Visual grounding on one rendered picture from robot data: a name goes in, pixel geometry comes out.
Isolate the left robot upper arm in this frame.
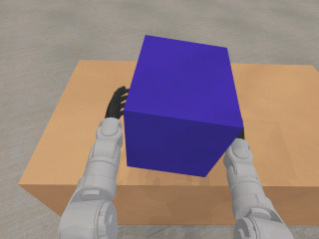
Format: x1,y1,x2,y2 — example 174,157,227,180
59,199,119,239

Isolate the right robot upper arm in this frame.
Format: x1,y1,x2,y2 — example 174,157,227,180
233,215,293,239

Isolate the left robot forearm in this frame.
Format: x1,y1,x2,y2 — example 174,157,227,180
58,118,123,238

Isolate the pedestal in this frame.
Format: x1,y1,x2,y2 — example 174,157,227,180
18,60,319,226

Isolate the right robot forearm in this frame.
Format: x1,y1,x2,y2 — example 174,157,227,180
223,138,294,239

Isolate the right robot hand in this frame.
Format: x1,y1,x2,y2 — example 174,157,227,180
236,121,245,139

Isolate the left robot hand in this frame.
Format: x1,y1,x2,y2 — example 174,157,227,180
105,86,130,120

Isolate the carton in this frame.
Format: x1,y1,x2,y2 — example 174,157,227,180
123,35,244,177

